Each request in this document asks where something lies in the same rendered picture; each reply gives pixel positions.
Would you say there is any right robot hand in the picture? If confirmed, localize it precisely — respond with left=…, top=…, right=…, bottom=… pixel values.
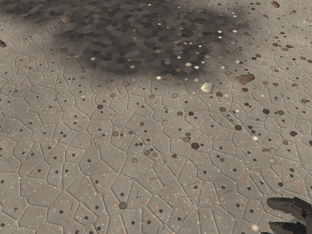
left=260, top=197, right=312, bottom=234

